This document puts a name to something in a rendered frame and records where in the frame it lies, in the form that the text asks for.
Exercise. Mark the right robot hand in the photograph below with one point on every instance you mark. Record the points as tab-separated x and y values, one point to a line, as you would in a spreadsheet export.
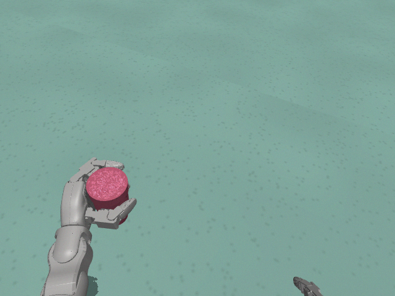
307	288

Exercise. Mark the left robot hand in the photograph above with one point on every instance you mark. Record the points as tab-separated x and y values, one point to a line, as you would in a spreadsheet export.
76	206

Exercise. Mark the cup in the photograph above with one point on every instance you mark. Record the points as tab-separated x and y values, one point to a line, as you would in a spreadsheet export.
108	188

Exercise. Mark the left robot arm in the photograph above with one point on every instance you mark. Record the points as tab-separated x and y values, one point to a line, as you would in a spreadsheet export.
69	259

